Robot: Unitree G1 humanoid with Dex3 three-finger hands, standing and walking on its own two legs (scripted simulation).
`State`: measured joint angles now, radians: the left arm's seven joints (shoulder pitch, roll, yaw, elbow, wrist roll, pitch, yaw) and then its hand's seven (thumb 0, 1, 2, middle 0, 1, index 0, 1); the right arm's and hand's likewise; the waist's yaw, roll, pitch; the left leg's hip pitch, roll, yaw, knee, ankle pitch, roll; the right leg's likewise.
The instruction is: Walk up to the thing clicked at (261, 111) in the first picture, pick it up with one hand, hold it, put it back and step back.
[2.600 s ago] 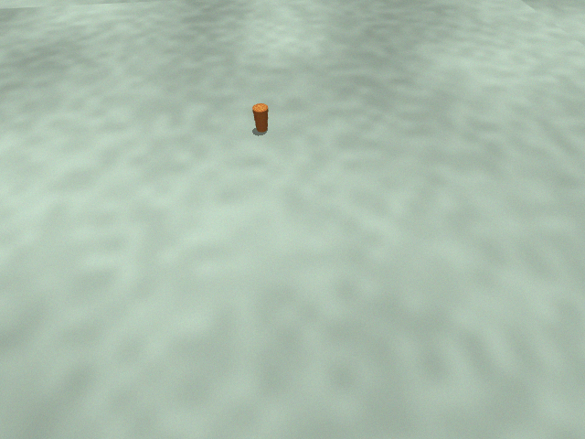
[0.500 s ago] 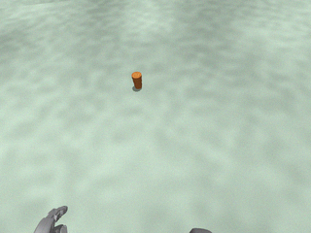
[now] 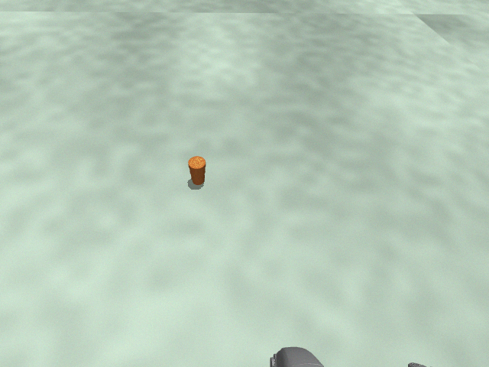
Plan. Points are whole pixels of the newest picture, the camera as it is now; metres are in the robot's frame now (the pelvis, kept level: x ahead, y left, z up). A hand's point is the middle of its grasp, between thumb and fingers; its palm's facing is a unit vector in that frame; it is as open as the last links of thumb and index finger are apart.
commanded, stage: walk up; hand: left
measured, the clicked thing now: (197, 171) +1.09 +0.17 -0.70
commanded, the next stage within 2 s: none
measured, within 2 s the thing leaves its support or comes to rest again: neither
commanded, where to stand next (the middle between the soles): +0.76 -0.04 m, yaw +2 degrees
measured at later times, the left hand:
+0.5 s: hand (152, 268) +0.31 +0.18 -0.10, palm faces +0.00 -0.92 -0.40, open 7.4 cm
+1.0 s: hand (148, 225) +0.44 +0.22 -0.15, palm faces +0.02 -0.94 -0.33, open 7.4 cm
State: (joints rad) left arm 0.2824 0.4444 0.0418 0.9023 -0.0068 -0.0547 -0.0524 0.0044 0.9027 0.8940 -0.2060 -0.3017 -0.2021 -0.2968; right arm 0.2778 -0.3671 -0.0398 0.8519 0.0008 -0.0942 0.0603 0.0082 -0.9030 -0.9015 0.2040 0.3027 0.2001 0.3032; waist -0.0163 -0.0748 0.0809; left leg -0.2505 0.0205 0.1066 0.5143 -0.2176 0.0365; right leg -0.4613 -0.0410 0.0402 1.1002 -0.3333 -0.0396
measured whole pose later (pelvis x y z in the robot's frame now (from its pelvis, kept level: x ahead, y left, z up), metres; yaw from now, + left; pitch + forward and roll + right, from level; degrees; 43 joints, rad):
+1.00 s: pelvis +0.42 -0.05 +0.00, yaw +3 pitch -3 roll +0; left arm 0.33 0.40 0.03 0.88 0.00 -0.04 -0.03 0.00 0.90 0.89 -0.21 -0.30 -0.20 -0.30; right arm 0.23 -0.37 -0.04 0.81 0.00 -0.07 0.05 0.01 -0.90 -0.90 0.20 0.30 0.20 0.30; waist 0.00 -0.03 0.10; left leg -0.28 0.01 0.05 0.54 -0.20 0.04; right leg -0.37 -0.01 0.01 1.12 -0.43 -0.05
